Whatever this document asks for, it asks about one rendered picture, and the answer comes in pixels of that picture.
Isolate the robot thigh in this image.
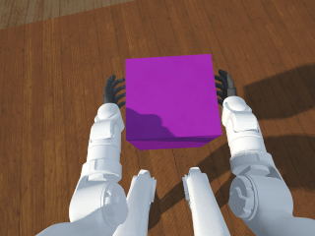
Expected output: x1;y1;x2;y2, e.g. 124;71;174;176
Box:
112;173;157;236
182;171;231;236

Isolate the left robot thigh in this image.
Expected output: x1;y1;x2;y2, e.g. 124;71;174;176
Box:
112;173;157;236

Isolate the robot left forearm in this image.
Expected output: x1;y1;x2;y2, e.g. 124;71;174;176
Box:
69;102;125;220

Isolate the carton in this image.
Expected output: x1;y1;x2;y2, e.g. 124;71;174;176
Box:
125;54;222;150

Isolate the robot right hand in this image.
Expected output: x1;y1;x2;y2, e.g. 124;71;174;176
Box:
214;69;238;106

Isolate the left robot upper arm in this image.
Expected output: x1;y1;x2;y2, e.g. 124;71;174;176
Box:
35;181;129;236

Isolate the right robot thigh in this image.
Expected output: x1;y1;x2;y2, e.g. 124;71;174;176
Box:
182;171;231;236

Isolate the right robot upper arm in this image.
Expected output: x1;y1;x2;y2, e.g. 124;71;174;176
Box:
228;174;315;236

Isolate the robot right forearm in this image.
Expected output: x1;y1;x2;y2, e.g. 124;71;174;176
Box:
221;95;293;209

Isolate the robot left hand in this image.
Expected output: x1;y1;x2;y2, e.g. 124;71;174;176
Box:
102;74;126;109

